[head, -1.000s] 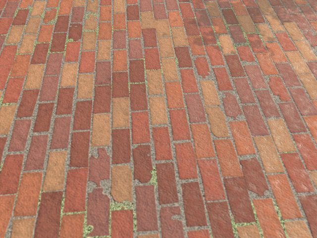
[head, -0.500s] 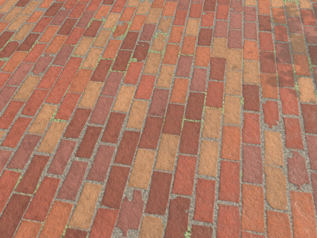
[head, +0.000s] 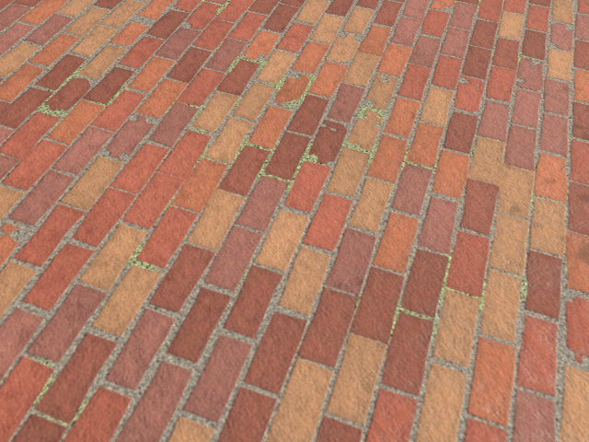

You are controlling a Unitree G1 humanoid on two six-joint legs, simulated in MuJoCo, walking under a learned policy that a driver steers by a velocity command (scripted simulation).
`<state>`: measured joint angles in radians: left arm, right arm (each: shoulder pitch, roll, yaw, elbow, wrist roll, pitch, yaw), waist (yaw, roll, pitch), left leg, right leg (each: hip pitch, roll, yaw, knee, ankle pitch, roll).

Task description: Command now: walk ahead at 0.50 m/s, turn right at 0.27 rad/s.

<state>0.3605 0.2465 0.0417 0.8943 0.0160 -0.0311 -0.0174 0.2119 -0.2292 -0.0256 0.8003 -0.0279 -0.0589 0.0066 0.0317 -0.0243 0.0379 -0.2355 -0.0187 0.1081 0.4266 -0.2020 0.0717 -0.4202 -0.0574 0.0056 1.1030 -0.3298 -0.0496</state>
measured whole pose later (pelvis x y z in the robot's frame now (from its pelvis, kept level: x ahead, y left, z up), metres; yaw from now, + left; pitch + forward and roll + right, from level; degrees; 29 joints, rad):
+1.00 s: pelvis +0.47 -0.09 -0.01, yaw -36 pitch +0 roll -1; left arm 0.27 0.32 0.09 0.80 0.02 0.03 0.01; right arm 0.12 -0.24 -0.01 0.72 -0.02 -0.02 -0.03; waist 0.05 -0.04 0.09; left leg -0.38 0.01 0.05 0.50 -0.13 0.04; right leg -0.39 0.12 0.06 1.15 -0.51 -0.01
